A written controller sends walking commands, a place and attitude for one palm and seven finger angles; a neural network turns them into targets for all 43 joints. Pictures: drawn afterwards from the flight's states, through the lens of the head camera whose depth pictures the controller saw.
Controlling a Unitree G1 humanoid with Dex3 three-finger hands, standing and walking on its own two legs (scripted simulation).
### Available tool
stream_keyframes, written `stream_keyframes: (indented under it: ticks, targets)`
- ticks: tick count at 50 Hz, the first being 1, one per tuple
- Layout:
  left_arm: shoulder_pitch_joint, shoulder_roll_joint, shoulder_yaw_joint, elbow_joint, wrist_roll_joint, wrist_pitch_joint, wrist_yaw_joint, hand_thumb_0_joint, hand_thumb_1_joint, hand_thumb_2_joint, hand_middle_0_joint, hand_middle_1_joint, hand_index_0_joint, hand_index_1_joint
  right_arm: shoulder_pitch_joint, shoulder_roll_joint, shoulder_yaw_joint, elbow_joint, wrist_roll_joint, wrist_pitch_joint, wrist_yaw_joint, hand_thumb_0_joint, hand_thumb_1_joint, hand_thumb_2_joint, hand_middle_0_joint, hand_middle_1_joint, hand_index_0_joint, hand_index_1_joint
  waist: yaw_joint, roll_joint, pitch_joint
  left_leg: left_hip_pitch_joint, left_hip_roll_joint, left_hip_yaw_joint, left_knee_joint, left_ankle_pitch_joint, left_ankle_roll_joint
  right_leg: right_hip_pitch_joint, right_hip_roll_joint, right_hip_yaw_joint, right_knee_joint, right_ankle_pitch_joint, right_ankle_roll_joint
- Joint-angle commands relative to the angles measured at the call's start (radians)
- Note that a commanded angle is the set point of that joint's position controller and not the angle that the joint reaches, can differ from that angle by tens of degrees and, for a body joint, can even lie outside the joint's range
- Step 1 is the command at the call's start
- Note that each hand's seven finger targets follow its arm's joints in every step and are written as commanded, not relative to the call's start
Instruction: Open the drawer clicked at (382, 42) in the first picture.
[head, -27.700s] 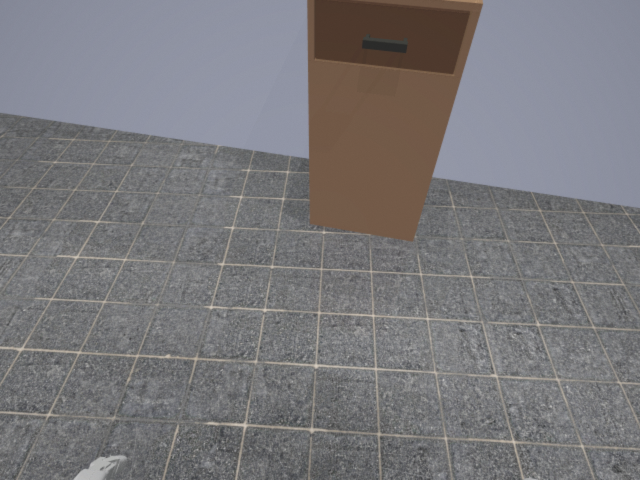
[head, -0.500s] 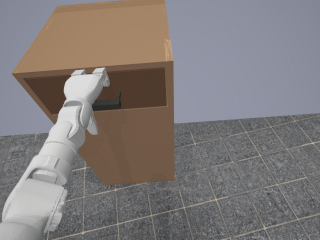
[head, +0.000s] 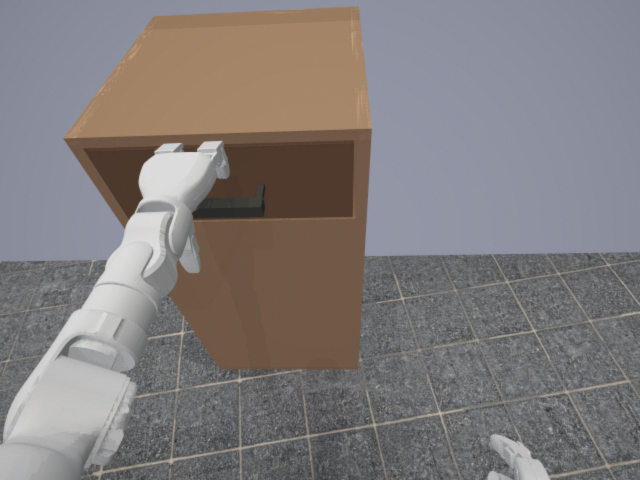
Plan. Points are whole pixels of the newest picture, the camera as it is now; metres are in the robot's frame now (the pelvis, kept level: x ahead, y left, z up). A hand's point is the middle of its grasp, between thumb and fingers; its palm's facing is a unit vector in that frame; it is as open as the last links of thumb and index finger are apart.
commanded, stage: re-aim the fingers above the handle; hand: left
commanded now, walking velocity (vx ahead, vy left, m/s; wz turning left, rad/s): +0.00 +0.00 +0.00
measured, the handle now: (227, 198) +0.52 +0.18 +0.04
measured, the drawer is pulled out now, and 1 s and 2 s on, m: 0.00 0.00 0.00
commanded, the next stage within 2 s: lower the fingers behind the handle in 1.02 s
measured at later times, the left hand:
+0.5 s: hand (218, 211) +0.43 +0.17 +0.10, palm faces -0.03 -0.04 -1.00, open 13.9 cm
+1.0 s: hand (228, 210) +0.43 +0.15 +0.10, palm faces +0.01 -0.05 -1.00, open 13.9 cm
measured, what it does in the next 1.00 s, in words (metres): stands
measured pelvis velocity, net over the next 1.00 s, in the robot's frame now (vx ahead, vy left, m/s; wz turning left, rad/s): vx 0.00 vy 0.00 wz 0.00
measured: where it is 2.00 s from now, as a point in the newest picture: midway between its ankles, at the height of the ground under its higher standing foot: outside the picture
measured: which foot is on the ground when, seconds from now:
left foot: down 0.00-1.00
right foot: down 0.00-1.00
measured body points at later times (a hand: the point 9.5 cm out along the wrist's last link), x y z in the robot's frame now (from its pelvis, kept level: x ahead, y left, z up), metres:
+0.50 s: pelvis +0.00 +0.01 +0.00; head +0.03 -0.02 +0.45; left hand +0.43 +0.17 +0.15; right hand +0.11 -0.24 -0.14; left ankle -0.04 +0.08 -0.73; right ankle +0.00 -0.08 -0.73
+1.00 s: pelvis +0.00 +0.00 +0.00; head +0.03 -0.03 +0.45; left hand +0.43 +0.15 +0.16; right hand +0.13 -0.25 -0.13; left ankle -0.04 +0.08 -0.73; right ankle +0.00 -0.08 -0.73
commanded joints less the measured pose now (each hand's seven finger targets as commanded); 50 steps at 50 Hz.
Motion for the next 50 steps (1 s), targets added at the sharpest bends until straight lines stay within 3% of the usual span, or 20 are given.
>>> stream_keyframes:
  ticks: [1,3,6,7,10,15,20,23,25,26,30,32,35,38,40,42,45,47,49,50]
  targets:
    - [-0.459,0.065,-0.007,-0.335,-0.015,-0.042,0.023,0.0,-0.5,0.3,-0.3,-1.2,-0.3,-1.2,-0.007,-0.115,-0.054,-0.111,-0.009,-0.034,0.001,0.0,-0.9,-0.9,0.2,0.3,0.2,0.3,-0.04,-0.057,-0.38,0.154,0.041,-0.032,0.002,0.443,-0.033,0.196,-0.034,0.041,-0.019,0.326,0.012]
    - [-0.468,0.084,0.017,-0.339,-0.008,-0.043,0.046,0.0,-0.5,0.3,-0.3,-1.2,-0.3,-1.2,-0.006,-0.11,-0.052,-0.098,-0.013,-0.031,0.005,0.0,-0.9,-0.9,0.2,0.3,0.2,0.3,-0.028,-0.041,-0.374,0.16,0.041,-0.037,0.006,0.48,-0.045,0.184,-0.03,0.035,-0.012,0.331,0.006]
    - [-0.503,0.174,0.099,-0.255,0.01,-0.015,0.099,0.0,-0.5,0.3,-0.3,-1.2,-0.3,-1.2,-0.015,-0.113,-0.04,-0.07,-0.017,-0.023,0.003,0.0,-0.9,-0.9,0.2,0.3,0.2,0.3,-0.012,-0.075,-0.331,0.082,0.038,-0.029,-0.015,0.411,-0.05,0.208,-0.031,0.035,-0.012,0.302,0.004]
    - [-0.504,0.2,0.128,-0.231,0.022,-0.006,0.119,0.0,-0.5,0.3,-0.3,-1.2,-0.3,-1.2,-0.016,-0.11,-0.037,-0.061,-0.018,-0.024,0.0,0.0,-0.9,-0.9,0.2,0.3,0.2,0.3,-0.003,-0.096,-0.337,0.061,0.037,-0.027,-0.022,0.398,-0.049,0.228,-0.031,0.036,-0.008,0.298,0.003]
    - [-0.489,0.218,0.149,-0.196,0.039,0.031,0.147,0.0,-0.5,0.3,-0.3,-1.2,-0.3,-1.2,-0.032,-0.111,-0.035,-0.06,-0.018,-0.023,-0.001,0.0,-0.9,-0.9,0.2,0.3,0.2,0.3,0.014,-0.073,-0.37,0.058,0.04,-0.024,-0.036,0.4,-0.054,0.259,-0.03,0.037,-0.007,0.288,-0.001]
    - [-0.423,0.125,0.067,-0.169,0.023,0.085,0.095,0.0,-0.5,0.3,-0.3,-1.2,-0.3,-1.2,-0.025,-0.123,-0.043,-0.081,-0.009,-0.019,0.004,0.0,-0.9,-0.9,0.2,0.3,0.2,0.3,-0.008,-0.114,-0.385,0.087,0.046,-0.019,-0.039,0.432,-0.045,0.278,-0.031,0.035,-0.021,0.328,0.007]
    - [-0.427,0.048,-0.014,-0.241,-0.004,0.048,0.016,0.0,-0.5,0.3,-0.3,-1.2,-0.3,-1.2,-0.014,-0.126,-0.048,-0.096,-0.004,-0.017,0.002,0.0,-0.9,-0.9,0.2,0.3,0.2,0.3,-0.036,-0.119,-0.321,0.114,0.044,-0.029,-0.039,0.392,-0.035,0.224,-0.032,0.034,-0.043,0.287,0.011]
    - [-0.473,0.127,0.052,-0.289,0.006,-0.004,0.034,0.0,-0.5,0.3,-0.3,-1.2,-0.3,-1.2,-0.001,-0.118,-0.048,-0.084,-0.011,-0.024,-0.002,0.0,-0.9,-0.9,0.2,0.3,0.2,0.3,-0.018,-0.082,-0.346,0.12,0.042,-0.034,-0.033,0.407,-0.041,0.228,-0.031,0.039,-0.029,0.294,0.004]
    - [-0.49,0.142,0.068,-0.328,0.011,-0.025,0.064,0.0,-0.5,0.3,-0.3,-1.2,-0.3,-1.2,0.001,-0.115,-0.052,-0.081,-0.016,-0.028,0.0,0.0,-0.9,-0.9,0.2,0.3,0.2,0.3,-0.006,-0.04,-0.379,0.133,0.042,-0.035,-0.028,0.453,-0.055,0.236,-0.028,0.038,-0.019,0.307,-0.002]
    - [-0.491,0.126,0.059,-0.31,0.014,-0.024,0.08,0.0,-0.5,0.3,-0.3,-1.2,-0.3,-1.2,0.0,-0.108,-0.049,-0.076,-0.013,-0.03,0.003,0.0,-0.9,-0.9,0.2,0.3,0.2,0.3,-0.008,-0.041,-0.364,0.129,0.044,-0.04,-0.028,0.455,-0.06,0.219,-0.026,0.032,-0.015,0.297,-0.003]
    - [-0.475,0.209,0.143,-0.219,0.033,0.018,0.144,0.0,-0.5,0.3,-0.3,-1.2,-0.3,-1.2,-0.02,-0.116,-0.042,-0.057,-0.017,-0.032,0.002,0.0,-0.9,-0.9,0.2,0.3,0.2,0.3,0.015,-0.073,-0.358,0.062,0.041,-0.021,-0.049,0.391,-0.055,0.265,-0.029,0.042,-0.02,0.277,-0.001]
    - [-0.465,0.184,0.122,-0.153,0.034,0.055,0.147,0.0,-0.5,0.3,-0.3,-1.2,-0.3,-1.2,-0.029,-0.115,-0.037,-0.053,-0.012,-0.032,0.0,0.0,-0.9,-0.9,0.2,0.3,0.2,0.3,0.002,-0.1,-0.323,0.043,0.046,-0.007,-0.056,0.361,-0.045,0.262,-0.034,0.044,-0.028,0.279,0.005]
    - [-0.439,0.182,0.106,-0.161,0.03,0.085,0.11,0.0,-0.5,0.3,-0.3,-1.2,-0.3,-1.2,-0.033,-0.127,-0.042,-0.072,-0.009,-0.027,-0.005,0.0,-0.9,-0.9,0.2,0.3,0.2,0.3,-0.002,-0.107,-0.378,0.06,0.043,-0.003,-0.056,0.379,-0.037,0.31,-0.038,0.052,-0.033,0.32,0.009]
    - [-0.44,0.062,-0.006,-0.204,0.01,0.076,0.048,0.0,-0.5,0.3,-0.3,-1.2,-0.3,-1.2,-0.027,-0.123,-0.044,-0.088,-0.002,-0.023,-0.003,0.0,-0.9,-0.9,0.2,0.3,0.2,0.3,-0.034,-0.109,-0.342,0.101,0.043,-0.014,-0.045,0.393,-0.031,0.258,-0.036,0.042,-0.04,0.327,0.013]
    - [-0.448,0.022,-0.043,-0.238,-0.004,0.051,0.015,0.0,-0.5,0.3,-0.3,-1.2,-0.3,-1.2,-0.023,-0.123,-0.048,-0.097,-0.002,-0.026,-0.003,0.0,-0.9,-0.9,0.2,0.3,0.2,0.3,-0.047,-0.1,-0.326,0.13,0.042,-0.021,-0.037,0.388,-0.029,0.225,-0.034,0.04,-0.049,0.303,0.012]
    - [-0.476,0.097,0.013,-0.269,-0.003,0.014,0.013,0.0,-0.5,0.3,-0.3,-1.2,-0.3,-1.2,-0.012,-0.123,-0.046,-0.09,-0.007,-0.026,-0.007,0.0,-0.9,-0.9,0.2,0.3,0.2,0.3,-0.038,-0.094,-0.339,0.121,0.035,-0.026,-0.03,0.384,-0.028,0.236,-0.035,0.048,-0.04,0.317,0.011]
    - [-0.496,0.109,0.03,-0.304,0.004,-0.023,0.04,0.0,-0.5,0.3,-0.3,-1.2,-0.3,-1.2,-0.008,-0.113,-0.046,-0.083,-0.013,-0.029,-0.005,0.0,-0.9,-0.9,0.2,0.3,0.2,0.3,-0.024,-0.063,-0.364,0.123,0.034,-0.027,-0.022,0.418,-0.04,0.241,-0.034,0.046,-0.029,0.327,0.005]
    - [-0.47,0.197,0.122,-0.237,0.012,-0.022,0.08,0.0,-0.5,0.3,-0.3,-1.2,-0.3,-1.2,-0.009,-0.112,-0.04,-0.067,-0.015,-0.028,-0.008,0.0,-0.9,-0.9,0.2,0.3,0.2,0.3,-0.003,-0.098,-0.338,0.067,0.035,-0.018,-0.032,0.38,-0.039,0.261,-0.035,0.049,-0.022,0.317,0.006]
    - [-0.481,0.203,0.134,-0.222,0.018,-0.013,0.111,0.0,-0.5,0.3,-0.3,-1.2,-0.3,-1.2,-0.022,-0.107,-0.034,-0.065,-0.016,-0.032,-0.008,0.0,-0.9,-0.9,0.2,0.3,0.2,0.3,0.006,-0.099,-0.341,0.036,0.036,-0.009,-0.039,0.374,-0.038,0.284,-0.041,0.056,-0.019,0.332,0.008]
    - [-0.446,0.263,0.188,-0.195,0.027,0.001,0.124,0.0,-0.5,0.3,-0.3,-1.2,-0.3,-1.2,-0.029,-0.113,-0.034,-0.065,-0.018,-0.03,-0.008,0.0,-0.9,-0.9,0.2,0.3,0.2,0.3,0.024,-0.109,-0.357,0.017,0.035,-0.007,-0.043,0.368,-0.038,0.318,-0.042,0.062,-0.019,0.328,0.008]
